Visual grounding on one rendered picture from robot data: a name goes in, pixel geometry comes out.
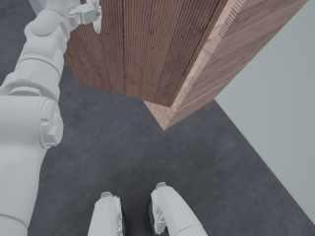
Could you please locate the cupboard door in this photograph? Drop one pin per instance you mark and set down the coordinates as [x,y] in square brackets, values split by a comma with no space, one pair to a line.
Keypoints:
[145,48]

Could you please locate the robot left forearm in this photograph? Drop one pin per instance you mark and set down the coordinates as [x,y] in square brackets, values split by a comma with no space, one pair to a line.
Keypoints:
[39,69]

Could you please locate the right robot thigh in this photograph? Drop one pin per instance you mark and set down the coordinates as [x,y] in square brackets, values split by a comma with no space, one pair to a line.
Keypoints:
[179,217]

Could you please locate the robot right foot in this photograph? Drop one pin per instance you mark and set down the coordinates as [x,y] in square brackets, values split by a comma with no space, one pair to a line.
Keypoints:
[151,218]

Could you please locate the robot left hand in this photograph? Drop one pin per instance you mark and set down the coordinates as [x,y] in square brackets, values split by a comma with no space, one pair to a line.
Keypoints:
[69,10]

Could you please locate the handle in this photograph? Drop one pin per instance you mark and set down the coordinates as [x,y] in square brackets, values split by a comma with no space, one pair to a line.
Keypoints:
[38,5]

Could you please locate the left robot upper arm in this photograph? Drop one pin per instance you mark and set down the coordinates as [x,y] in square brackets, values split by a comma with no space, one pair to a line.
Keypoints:
[29,126]

